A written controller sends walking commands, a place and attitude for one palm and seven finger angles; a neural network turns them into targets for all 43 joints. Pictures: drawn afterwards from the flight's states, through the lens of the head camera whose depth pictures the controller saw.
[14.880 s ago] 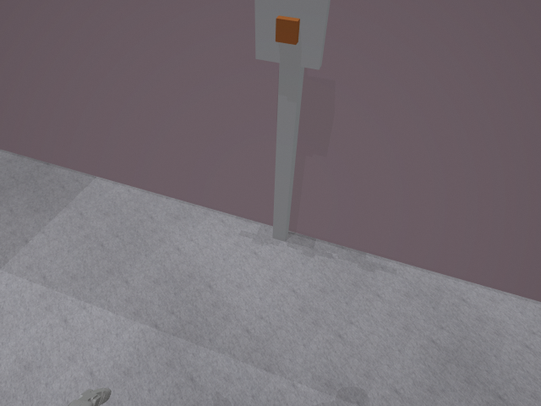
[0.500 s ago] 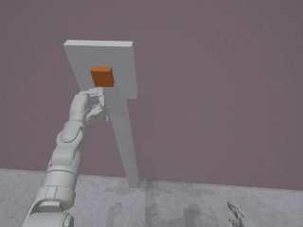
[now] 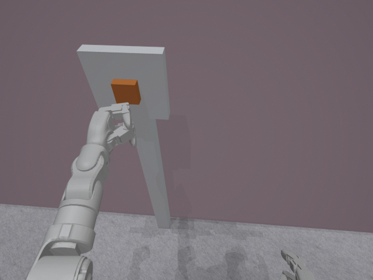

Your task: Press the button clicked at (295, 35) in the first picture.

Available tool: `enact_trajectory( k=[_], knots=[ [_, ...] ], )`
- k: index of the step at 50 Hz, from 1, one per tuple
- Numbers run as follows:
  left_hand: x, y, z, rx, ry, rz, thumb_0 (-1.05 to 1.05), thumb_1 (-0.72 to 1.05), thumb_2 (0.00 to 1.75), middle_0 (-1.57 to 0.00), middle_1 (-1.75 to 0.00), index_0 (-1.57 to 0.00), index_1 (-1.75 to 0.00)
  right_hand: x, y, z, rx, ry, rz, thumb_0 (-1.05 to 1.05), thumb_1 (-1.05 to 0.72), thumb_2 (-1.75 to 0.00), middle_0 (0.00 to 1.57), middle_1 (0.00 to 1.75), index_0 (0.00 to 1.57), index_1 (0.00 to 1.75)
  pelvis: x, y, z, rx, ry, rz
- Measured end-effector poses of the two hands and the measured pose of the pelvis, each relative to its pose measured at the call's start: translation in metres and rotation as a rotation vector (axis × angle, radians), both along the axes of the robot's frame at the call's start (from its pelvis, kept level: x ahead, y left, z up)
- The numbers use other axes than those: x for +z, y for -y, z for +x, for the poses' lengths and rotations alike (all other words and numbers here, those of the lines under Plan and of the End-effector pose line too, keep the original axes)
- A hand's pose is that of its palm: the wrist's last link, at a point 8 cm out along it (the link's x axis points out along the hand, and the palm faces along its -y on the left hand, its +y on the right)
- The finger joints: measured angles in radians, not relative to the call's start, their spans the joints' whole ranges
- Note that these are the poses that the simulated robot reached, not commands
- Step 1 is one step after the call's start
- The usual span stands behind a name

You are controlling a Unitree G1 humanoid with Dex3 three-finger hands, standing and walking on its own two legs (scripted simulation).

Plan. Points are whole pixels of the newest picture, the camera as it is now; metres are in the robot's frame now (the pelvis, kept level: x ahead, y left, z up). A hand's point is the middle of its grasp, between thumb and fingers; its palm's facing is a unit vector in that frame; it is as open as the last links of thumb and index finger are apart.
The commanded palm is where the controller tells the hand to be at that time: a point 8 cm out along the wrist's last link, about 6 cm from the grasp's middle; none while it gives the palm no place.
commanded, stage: press the button with the knuckle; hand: left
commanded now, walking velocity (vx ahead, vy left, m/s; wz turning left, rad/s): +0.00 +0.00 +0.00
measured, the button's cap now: (127, 91) +0.48 +0.17 +0.17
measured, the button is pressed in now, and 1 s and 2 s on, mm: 0 7 0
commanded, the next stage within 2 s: hold the button down briefly in 0.94 s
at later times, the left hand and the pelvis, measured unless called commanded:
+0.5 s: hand (138, 116) +0.43 +0.14 +0.13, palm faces -0.01 -1.00 -0.02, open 3.2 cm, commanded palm +0.41 +0.19 +0.14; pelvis +0.00 +0.00 +0.00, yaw +0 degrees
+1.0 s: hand (137, 114) +0.44 +0.14 +0.13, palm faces -0.02 -1.00 -0.03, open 3.5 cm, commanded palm +0.44 +0.19 +0.14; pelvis -0.03 +0.00 -0.01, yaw +0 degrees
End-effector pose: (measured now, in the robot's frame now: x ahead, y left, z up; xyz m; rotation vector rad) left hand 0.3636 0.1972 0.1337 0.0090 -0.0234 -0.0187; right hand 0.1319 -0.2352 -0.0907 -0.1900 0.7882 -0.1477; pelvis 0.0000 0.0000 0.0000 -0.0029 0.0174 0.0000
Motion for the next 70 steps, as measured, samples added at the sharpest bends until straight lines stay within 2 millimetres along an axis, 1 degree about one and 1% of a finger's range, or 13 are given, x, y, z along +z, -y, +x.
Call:
enact_trajectory(
  k=[7, 11, 17, 25, 34, 39, 46, 54, 59, 64, 70],
  knots=[
    [0.003, 0.009, 0.024, -0.006, -0.022, 0.015, 0.02, 0.90, 0.90, -1.30, -1.50, -1.30, -1.50, -0.006, 0.002, -0.011, -0.021, -0.034, 0.001, 0.01, -0.91, -0.90, 0.21, 0.30, 0.20, 0.30, -0.001, -0.001, -0.001, -0.002, -0.018, 0.001],
    [0.001, 0.008, 0.035, 0.006, -0.034, -0.009, 0.02, 0.90, 0.90, -1.30, -1.49, -1.30, -1.50, -0.008, 0.004, -0.021, -0.041, -0.063, 0.005, 0.01, -0.91, -0.90, 0.21, 0.30, 0.20, 0.30, -0.001, 0.000, 0.001, -0.015, -0.032, 0.004],
    [-0.001, 0.006, 0.038, 0.004, -0.012, 0.007, 0.02, 0.88, 0.91, -1.30, -1.49, -1.31, -1.50, -0.012, 0.009, -0.035, -0.058, -0.106, 0.002, 0.01, -0.91, -0.90, 0.21, 0.30, 0.20, 0.30, -0.001, 0.001, 0.004, -0.016, -0.040, 0.001],
    [-0.001, 0.005, 0.046, 0.008, -0.023, 0.014, 0.03, 0.86, 0.91, -1.30, -1.50, -1.35, -1.50, -0.017, 0.014, -0.048, -0.064, -0.153, -0.010, 0.01, -0.91, -0.90, 0.21, 0.30, 0.20, 0.30, -0.002, 0.001, -0.001, -0.005, -0.052, 0.000],
    [-0.001, 0.004, 0.049, 0.012, -0.019, 0.010, 0.04, 0.86, 0.91, -1.30, -1.49, -1.41, -1.50, -0.018, 0.015, -0.058, -0.063, -0.156, -0.010, 0.01, -0.91, -0.90, 0.21, 0.30, 0.20, 0.30, -0.004, 0.002, -0.007, -0.004, -0.058, 0.001],
    [-0.001, 0.003, 0.053, 0.009, -0.019, 0.014, 0.04, 0.87, 0.90, -1.30, -1.49, -1.45, -1.50, -0.020, 0.015, -0.068, -0.062, -0.167, -0.015, 0.01, -0.91, -0.90, 0.21, 0.30, 0.20, 0.30, -0.006, 0.003, -0.014, 0.000, -0.064, 0.001],
    [-0.001, 0.001, 0.055, -0.003, -0.015, 0.022, 0.04, 0.85, 0.91, -1.30, -1.49, -1.51, -1.50, -0.024, 0.018, -0.090, -0.072, -0.200, -0.025, 0.01, -0.91, -0.90, 0.21, 0.30, 0.20, 0.30, -0.008, 0.003, -0.023, 0.005, -0.081, 0.000],
    [-0.001, 0.002, 0.055, 0.013, -0.017, 0.022, 0.04, 0.85, 0.92, -1.30, -1.49, -1.51, -1.50, -0.029, 0.021, -0.118, -0.088, -0.239, -0.030, 0.01, -0.91, -0.90, 0.21, 0.30, 0.20, 0.30, -0.010, 0.001, -0.031, 0.006, -0.091, 0.000],
    [-0.001, 0.003, 0.054, 0.023, -0.011, 0.026, 0.04, 0.85, 0.92, -1.30, -1.49, -1.50, -1.50, -0.031, 0.022, -0.131, -0.091, -0.255, -0.031, 0.01, -0.91, -0.90, 0.21, 0.30, 0.20, 0.30, -0.012, 0.001, -0.035, 0.006, -0.095, 0.002],
    [-0.001, 0.003, 0.054, 0.020, -0.006, 0.027, 0.04, 0.85, 0.92, -1.30, -1.49, -1.50, -1.50, -0.031, 0.022, -0.138, -0.095, -0.260, -0.034, 0.01, -0.91, -0.90, 0.21, 0.30, 0.20, 0.30, -0.012, 0.001, -0.037, 0.005, -0.099, 0.002],
    [-0.001, 0.002, 0.055, 0.014, -0.006, 0.030, 0.04, 0.85, 0.93, -1.30, -1.49, -1.50, -1.50, -0.031, 0.023, -0.138, -0.092, -0.253, -0.038, 0.01, -0.91, -0.90, 0.21, 0.30, 0.20, 0.30, -0.013, 0.000, -0.038, 0.005, -0.103, 0.001]
  ],
)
